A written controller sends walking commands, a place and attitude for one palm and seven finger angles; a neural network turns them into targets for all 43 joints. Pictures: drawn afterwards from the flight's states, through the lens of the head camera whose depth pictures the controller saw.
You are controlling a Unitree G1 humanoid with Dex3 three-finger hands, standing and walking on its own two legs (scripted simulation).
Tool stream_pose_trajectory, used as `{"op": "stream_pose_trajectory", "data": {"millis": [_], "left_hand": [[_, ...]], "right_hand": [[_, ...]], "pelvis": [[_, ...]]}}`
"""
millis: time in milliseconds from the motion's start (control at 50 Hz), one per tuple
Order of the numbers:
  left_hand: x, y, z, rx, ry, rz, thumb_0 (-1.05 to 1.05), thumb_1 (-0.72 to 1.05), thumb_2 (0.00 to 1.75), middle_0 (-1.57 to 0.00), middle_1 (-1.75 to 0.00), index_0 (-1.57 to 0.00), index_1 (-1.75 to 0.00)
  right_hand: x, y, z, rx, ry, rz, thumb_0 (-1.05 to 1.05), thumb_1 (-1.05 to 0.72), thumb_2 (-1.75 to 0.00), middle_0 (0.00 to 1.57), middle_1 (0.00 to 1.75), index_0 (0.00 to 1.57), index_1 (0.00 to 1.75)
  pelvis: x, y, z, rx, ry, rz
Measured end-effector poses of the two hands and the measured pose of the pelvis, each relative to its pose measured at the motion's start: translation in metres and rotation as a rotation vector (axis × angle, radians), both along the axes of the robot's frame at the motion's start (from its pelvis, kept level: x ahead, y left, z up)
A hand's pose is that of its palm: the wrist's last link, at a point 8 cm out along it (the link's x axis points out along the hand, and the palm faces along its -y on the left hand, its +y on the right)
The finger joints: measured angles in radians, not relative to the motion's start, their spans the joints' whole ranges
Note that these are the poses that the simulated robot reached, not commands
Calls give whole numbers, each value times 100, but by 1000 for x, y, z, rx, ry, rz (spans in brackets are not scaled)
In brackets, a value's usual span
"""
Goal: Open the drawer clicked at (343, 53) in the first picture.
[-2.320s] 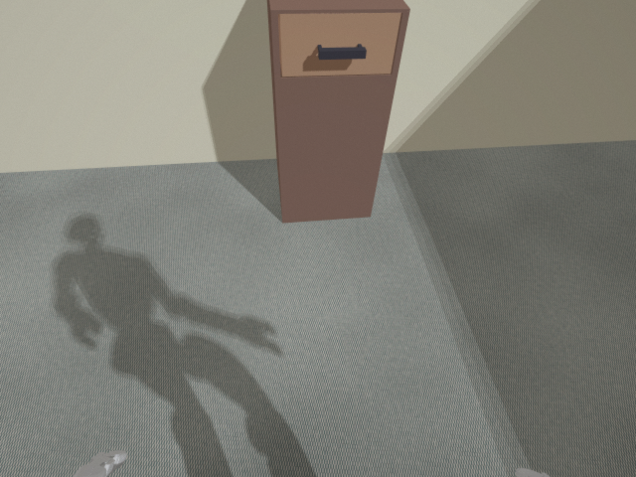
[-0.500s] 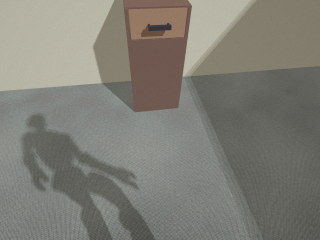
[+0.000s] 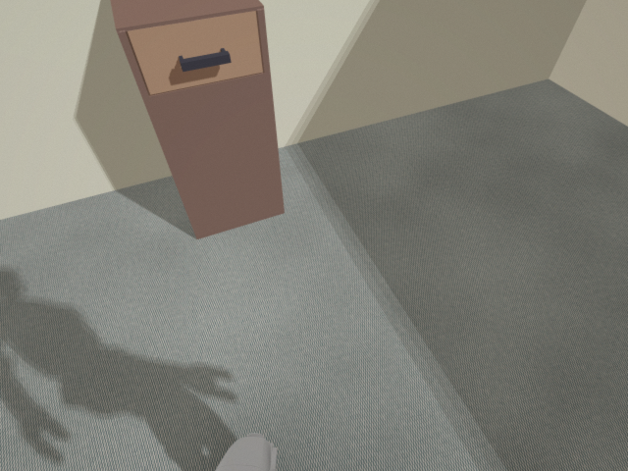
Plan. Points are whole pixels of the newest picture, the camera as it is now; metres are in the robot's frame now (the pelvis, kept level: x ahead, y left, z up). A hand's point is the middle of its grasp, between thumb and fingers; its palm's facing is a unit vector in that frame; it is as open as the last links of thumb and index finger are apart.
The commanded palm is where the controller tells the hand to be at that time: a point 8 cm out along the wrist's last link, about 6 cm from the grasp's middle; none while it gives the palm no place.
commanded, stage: walk to a spot facing it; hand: left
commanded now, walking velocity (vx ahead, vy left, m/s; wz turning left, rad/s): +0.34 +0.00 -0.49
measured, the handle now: (204, 58) +1.12 +0.43 -0.02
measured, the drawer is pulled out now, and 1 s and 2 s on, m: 0.00 0.00 0.00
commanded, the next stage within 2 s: turn to face it in 1.24 s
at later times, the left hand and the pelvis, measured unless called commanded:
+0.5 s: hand (194, 342) +0.34 +0.26 -0.17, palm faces -0.24 -0.95 -0.21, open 7.4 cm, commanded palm none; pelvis +0.19 +0.08 -0.01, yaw -18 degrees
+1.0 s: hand (295, 263) +0.53 +0.10 -0.17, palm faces -0.52 -0.82 -0.26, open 7.3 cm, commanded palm none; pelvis +0.36 -0.04 -0.01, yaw -34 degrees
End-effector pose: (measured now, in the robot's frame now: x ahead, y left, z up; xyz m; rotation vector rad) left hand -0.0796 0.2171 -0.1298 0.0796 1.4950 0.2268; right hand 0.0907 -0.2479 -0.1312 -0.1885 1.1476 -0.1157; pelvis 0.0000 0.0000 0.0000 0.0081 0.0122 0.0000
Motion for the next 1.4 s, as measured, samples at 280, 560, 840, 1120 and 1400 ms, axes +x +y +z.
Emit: {"op": "stream_pose_trajectory", "data": {"millis": [280, 560, 840, 1120, 1400], "left_hand": [[170, 97, -40, 2, -30, -150, 1, 91, 90, -20, -30, -20, -30], [469, 63, -7, -34, -367, -487, 1, 92, 90, -19, -30, -19, -29], [615, -93, -31, -117, -419, -724, 1, 91, 90, -20, -30, -20, -29], [635, -64, 4, 34, -231, -691, 0, 92, 90, -20, -30, -20, -30], [683, -62, -36, -10, 34, -682, 1, 91, 90, -20, -30, -20, -30]], "right_hand": [[112, 75, 6, -32, -165, -100, 0, -91, -89, 20, 30, 20, 30], [-7, 107, 0, -27, 240, -490, -1, -93, -89, 20, 30, 20, 30], [25, 110, -35, 170, 436, -714, 0, -91, -89, 20, 30, 20, 30], [267, -48, -6, 26, -100, -628, 0, -91, -90, 19, 30, 20, 30], [411, -83, 8, -78, -209, -628, 0, -91, -89, 20, 30, 20, 30]], "pelvis": [[111, 67, -21, -23, -12, -176], [211, 74, -7, -14, -20, -353], [312, -5, -36, -8, -37, -518], [403, -49, -4, 8, -2, -628], [521, -65, -21, -21, -15, -761]]}}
